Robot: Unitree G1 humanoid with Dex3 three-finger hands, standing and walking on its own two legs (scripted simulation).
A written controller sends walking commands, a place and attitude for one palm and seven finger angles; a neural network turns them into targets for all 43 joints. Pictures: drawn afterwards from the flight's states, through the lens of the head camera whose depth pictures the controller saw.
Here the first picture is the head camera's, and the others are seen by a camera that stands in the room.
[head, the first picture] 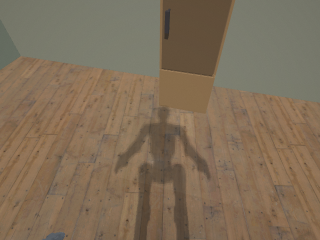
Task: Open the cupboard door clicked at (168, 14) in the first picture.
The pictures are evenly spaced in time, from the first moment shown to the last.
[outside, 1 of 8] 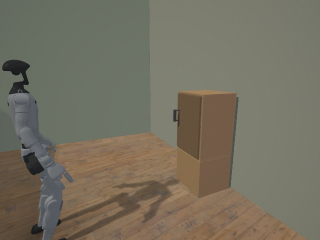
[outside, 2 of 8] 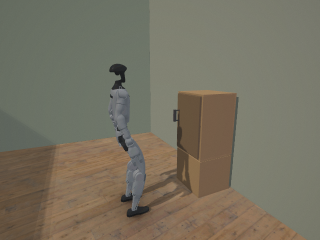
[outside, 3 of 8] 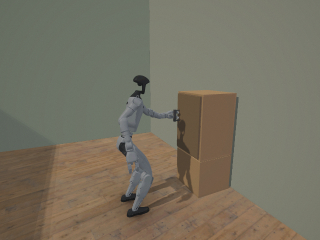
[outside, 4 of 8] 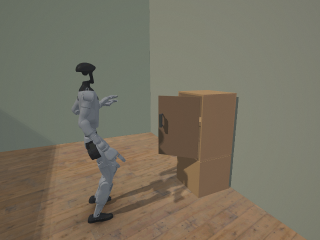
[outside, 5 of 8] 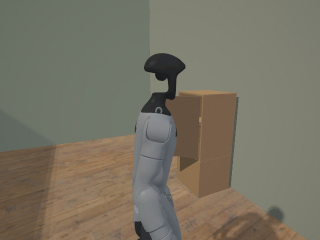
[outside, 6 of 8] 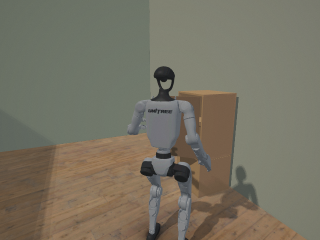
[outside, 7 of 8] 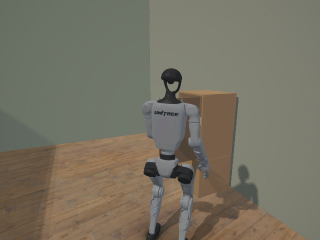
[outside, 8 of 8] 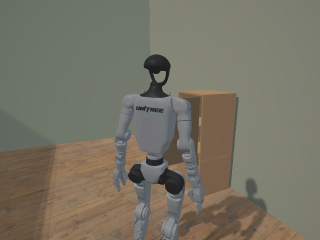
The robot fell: no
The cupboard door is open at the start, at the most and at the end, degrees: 0 92 91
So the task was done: yes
